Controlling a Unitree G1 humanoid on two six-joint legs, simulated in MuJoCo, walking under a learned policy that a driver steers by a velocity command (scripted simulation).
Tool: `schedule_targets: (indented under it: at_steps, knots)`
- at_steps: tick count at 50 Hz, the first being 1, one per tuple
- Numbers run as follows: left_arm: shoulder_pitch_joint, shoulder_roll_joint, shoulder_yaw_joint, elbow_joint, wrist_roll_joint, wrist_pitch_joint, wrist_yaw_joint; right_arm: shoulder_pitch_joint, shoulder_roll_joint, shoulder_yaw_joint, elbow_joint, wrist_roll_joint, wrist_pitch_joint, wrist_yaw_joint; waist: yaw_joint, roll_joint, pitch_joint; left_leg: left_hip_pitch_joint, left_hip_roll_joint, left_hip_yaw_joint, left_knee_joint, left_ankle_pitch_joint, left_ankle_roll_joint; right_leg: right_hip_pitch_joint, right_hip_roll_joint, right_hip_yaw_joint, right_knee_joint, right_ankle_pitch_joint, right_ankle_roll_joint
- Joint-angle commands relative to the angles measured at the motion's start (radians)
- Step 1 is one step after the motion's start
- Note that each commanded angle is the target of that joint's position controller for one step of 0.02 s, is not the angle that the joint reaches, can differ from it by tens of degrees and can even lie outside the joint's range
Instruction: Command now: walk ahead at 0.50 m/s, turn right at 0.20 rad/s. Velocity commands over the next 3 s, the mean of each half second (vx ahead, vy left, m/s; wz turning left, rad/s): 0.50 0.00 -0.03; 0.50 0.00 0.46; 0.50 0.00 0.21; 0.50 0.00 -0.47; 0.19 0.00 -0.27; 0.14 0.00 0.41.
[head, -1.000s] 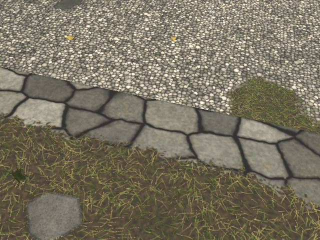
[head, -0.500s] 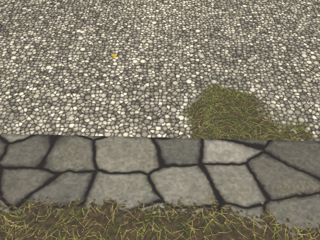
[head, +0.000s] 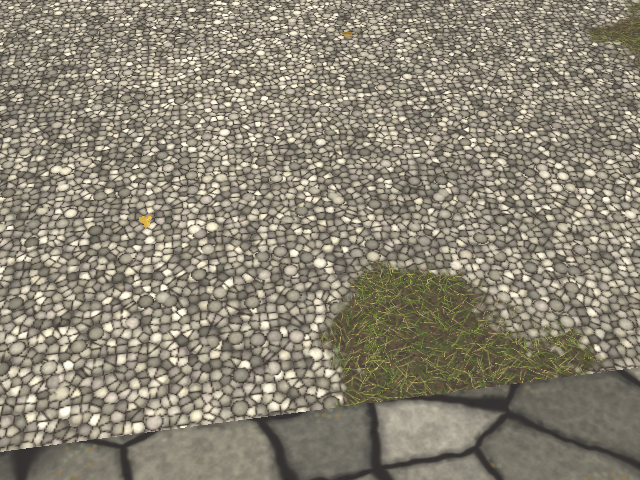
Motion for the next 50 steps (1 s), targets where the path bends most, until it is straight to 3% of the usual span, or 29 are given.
schedule_targets:
  at_steps: [1, 2, 3, 4, 6, 9, 13, 18, 20, 21, 22, 23, 24, 25, 26, 28, 30, 31, 34, 38, 40, 43, 45, 47, 48, 49, 50]
  knots:
    - [-0.07, 0.132, 0.018, -0.105, 0.001, -0.028, 0.001, 0.194, -0.126, -0.035, -0.005, 0.004, 0.014, -0.003, -0.109, 0.079, -0.058, 0.512, 0.357, -0.535, -0.268, -0.233, 0.193, -0.536, -0.11, -0.019, 0.296, 0.087, -0.002]
    - [-0.103, 0.118, 0.019, -0.118, 0.017, -0.03, -0.001, 0.157, -0.109, -0.028, -0.006, -0.005, 0.019, -0.001, -0.087, 0.068, -0.008, 0.413, 0.323, -0.463, -0.292, -0.131, 0.193, -0.513, -0.142, -0.037, 0.23, 0.14, 0.001]
    - [-0.094, 0.105, 0.022, -0.119, 0.02, -0.03, -0.004, 0.142, -0.093, -0.02, -0.006, -0.013, 0.017, -0.002, -0.06, 0.095, -0.007, 0.358, 0.289, -0.4, -0.311, -0.05, 0.181, -0.457, -0.172, -0.046, 0.18, 0.174, 0.001]
    - [-0.078, 0.088, 0.02, -0.115, 0.016, -0.027, -0.006, 0.143, -0.086, -0.017, -0.001, -0.011, 0.017, -0.001, -0.049, 0.118, -0.011, 0.332, 0.264, -0.353, -0.329, 0.003, 0.178, -0.424, -0.18, -0.061, 0.143, 0.187, 0.005]
    - [-0.082, 0.059, 0.014, -0.119, 0.017, -0.021, -0.006, 0.169, -0.107, -0.022, 0.015, -0.001, 0.014, -0.004, -0.045, 0.125, -0.011, 0.313, 0.257, -0.291, -0.354, 0.109, 0.194, -0.424, -0.19, -0.089, 0.072, 0.209, 0.019]
    - [-0.176, 0.038, 0.002, -0.151, 0.023, -0.021, -0.006, 0.205, -0.147, -0.032, 0.034, 0.005, 0.022, -0.016, -0.064, 0.097, 0.002, 0.323, 0.257, -0.221, -0.383, 0.205, 0.198, -0.457, -0.201, -0.109, -0.097, 0.336, 0.043]
    - [-0.293, 0.02, -0.007, -0.175, 0.015, -0.027, -0.02, 0.262, -0.155, -0.03, 0.06, 0.017, 0.036, -0.021, -0.103, 0.102, 0.026, 0.322, 0.218, -0.124, -0.384, 0.213, 0.159, -0.392, -0.172, -0.143, -0.315, 0.525, 0.047]
    - [-0.422, 0.035, -0.007, -0.225, 0.005, -0.039, -0.045, 0.338, -0.168, -0.03, 0.099, 0.024, 0.059, -0.023, -0.135, 0.105, 0.071, 0.408, 0.274, -0.152, -0.329, 0.209, 0.149, -0.37, -0.139, -0.155, -0.44, 0.489, 0.025]
    - [-0.392, 0.059, 0.003, -0.227, 0.005, -0.049, -0.052, 0.333, -0.185, -0.035, 0.105, 0.027, 0.072, -0.028, -0.098, 0.119, 0.06, 0.437, 0.291, -0.179, -0.271, 0.276, 0.134, -0.298, -0.12, -0.155, -0.489, 0.422, 0.005]
    - [-0.32, 0.082, 0.015, -0.209, 0.009, -0.053, -0.05, 0.311, -0.198, -0.038, 0.1, 0.029, 0.076, -0.031, -0.048, 0.124, 0.024, 0.425, 0.276, -0.169, -0.198, 0.391, 0.12, -0.18, -0.096, -0.174, -0.524, 0.417, -0.011]
    - [-0.18, 0.128, 0.039, -0.167, 0.016, -0.055, -0.041, 0.299, -0.186, -0.032, 0.094, 0.027, 0.077, -0.032, 0.019, 0.107, -0.067, 0.371, 0.224, -0.134, -0.047, 0.475, 0.094, 0.035, -0.093, -0.177, -0.532, 0.436, -0.038]
    - [0.015, 0.202, 0.062, -0.136, 0.034, -0.055, -0.028, 0.275, -0.136, -0.012, 0.061, 0.008, 0.071, -0.031, 0.1, 0.029, -0.224, 0.178, 0.161, -0.088, 0.241, 0.288, 0.052, 0.347, -0.262, -0.015, -0.483, 0.47, -0.105]
    - [0.077, 0.273, 0.075, -0.119, 0.043, -0.042, -0.025, 0.399, -0.015, 0.022, 0.045, 0.011, 0.051, -0.03, 0.053, -0.233, -0.361, -0.198, 0.011, -0.03, 0.592, -0.321, -0.011, 0.663, -0.512, 0.402, -0.559, 0.327, -0.238]
    - [0.095, 0.187, 0.055, -0.115, 0.034, -0.037, -0.025, 0.382, -0.108, 0.001, 0.062, 0.035, 0.038, -0.028, 0.084, -0.205, -0.372, -0.3, 0.039, -0.144, 0.737, -0.423, -0.012, 0.631, -0.517, 0.525, -0.637, 0.185, -0.247]
    - [0.034, 0.139, 0.038, -0.115, 0.027, -0.037, -0.022, 0.301, -0.16, -0.018, 0.038, 0.05, 0.037, -0.027, 0.076, -0.149, -0.213, -0.361, 0.082, -0.136, 0.775, -0.348, -0.01, 0.511, -0.481, 0.369, -0.656, 0.2, -0.203]
    - [-0.09, 0.085, 0.02, -0.114, 0.032, -0.043, -0.027, 0.222, -0.141, -0.024, 0.025, 0.031, 0.048, -0.034, 0.018, -0.071, -0.072, -0.298, 0.147, -0.112, 0.696, -0.206, -0.016, 0.258, -0.398, 0.158, -0.724, 0.317, -0.158]
    - [-0.15, 0.056, 0.016, -0.103, 0.039, -0.057, -0.033, 0.257, -0.102, -0.027, 0.033, 0.033, 0.078, -0.033, -0.037, -0.089, -0.029, -0.2, 0.177, -0.117, 0.643, -0.143, -0.019, 0.125, -0.357, 0.034, -0.796, 0.388, -0.144]
    - [-0.157, 0.059, 0.02, -0.093, 0.038, -0.064, -0.034, 0.259, -0.08, -0.025, 0.03, 0.034, 0.091, -0.032, -0.048, -0.078, -0.016, -0.188, 0.182, -0.115, 0.628, -0.129, -0.023, 0.093, -0.358, -0.005, -0.819, 0.427, -0.149]
    - [-0.153, 0.091, 0.034, -0.063, 0.042, -0.073, -0.024, 0.203, -0.071, -0.029, -0.001, 0.026, 0.109, -0.033, -0.057, -0.038, 0.027, -0.243, 0.186, -0.134, 0.531, -0.017, -0.033, 0.078, -0.36, -0.111, -0.856, 0.506, -0.151]
    - [-0.136, 0.133, 0.047, -0.033, 0.038, -0.067, -0.006, 0.087, -0.049, -0.019, -0.04, 0.019, 0.094, -0.006, -0.025, -0.025, 0.046, -0.194, 0.168, -0.076, 0.269, 0.205, -0.026, 0.092, -0.318, -0.264, -0.871, 0.553, -0.12]
    - [-0.104, 0.152, 0.053, -0.019, 0.036, -0.065, -0.001, 0.038, -0.056, -0.019, -0.059, 0.017, 0.092, 0.006, -0.002, 0.0, 0.052, -0.189, 0.165, -0.047, 0.241, 0.249, -0.017, 0.137, -0.346, -0.289, -0.856, 0.561, -0.125]
    - [-0.072, 0.162, 0.06, 0.002, 0.018, -0.048, 0.0, -0.038, -0.068, -0.021, -0.103, 0.019, 0.095, 0.02, 0.021, -0.004, 0.087, -0.254, 0.161, -0.026, 0.184, 0.162, 0.01, 0.246, -0.379, -0.314, -0.809, 0.58, -0.112]
    - [-0.049, 0.164, 0.064, 0.018, 0.012, -0.035, 0.004, -0.08, -0.072, -0.023, -0.127, 0.03, 0.09, 0.033, 0.032, -0.017, 0.1, -0.305, 0.16, -0.031, 0.102, 0.196, 0.026, 0.357, -0.387, -0.331, -0.758, 0.593, -0.084]
    - [-0.065, 0.195, 0.074, 0.015, 0.002, -0.021, 0.005, -0.059, -0.092, -0.034, -0.141, 0.023, 0.093, 0.041, 0.004, -0.037, 0.073, -0.204, 0.114, 0.036, 0.094, 0.057, 0.057, 0.361, -0.395, -0.356, -0.661, 0.832, -0.069]
    - [-0.077, 0.212, 0.079, 0.01, -0.003, -0.014, 0.005, -0.007, -0.114, -0.047, -0.137, 0.023, 0.098, 0.041, -0.03, -0.051, 0.031, -0.105, 0.077, 0.072, 0.1, -0.006, 0.079, 0.352, -0.389, -0.369, -0.564, 0.989, -0.059]
    - [-0.095, 0.218, 0.08, 0.006, -0.01, -0.009, 0.004, 0.108, -0.154, -0.07, -0.111, 0.025, 0.101, 0.036, -0.097, -0.046, -0.032, 0.049, 0.031, 0.098, 0.072, -0.019, 0.106, 0.322, -0.366, -0.386, -0.396, 1.07, -0.042]
    - [-0.062, 0.184, 0.067, -0.009, -0.009, -0.009, 0.001, 0.26, -0.228, -0.11, -0.064, 0.028, 0.104, 0.022, -0.157, 0.032, -0.126, 0.373, 0.007, 0.081, 0.033, 0.036, 0.162, 0.121, -0.297, -0.425, -0.117, 1.016, 0.006]
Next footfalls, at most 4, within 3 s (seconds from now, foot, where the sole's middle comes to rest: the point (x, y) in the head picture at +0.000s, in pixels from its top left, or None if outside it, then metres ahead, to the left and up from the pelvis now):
0.46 right None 0.40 -0.15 -0.76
0.98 left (268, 412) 0.62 0.16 -0.76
1.46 right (312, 290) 0.98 0.08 -0.80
1.94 left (226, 228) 1.18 0.33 -0.80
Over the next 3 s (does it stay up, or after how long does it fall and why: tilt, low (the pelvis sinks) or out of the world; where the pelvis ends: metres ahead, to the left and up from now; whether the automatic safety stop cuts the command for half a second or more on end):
stays up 1.26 0.26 -0.01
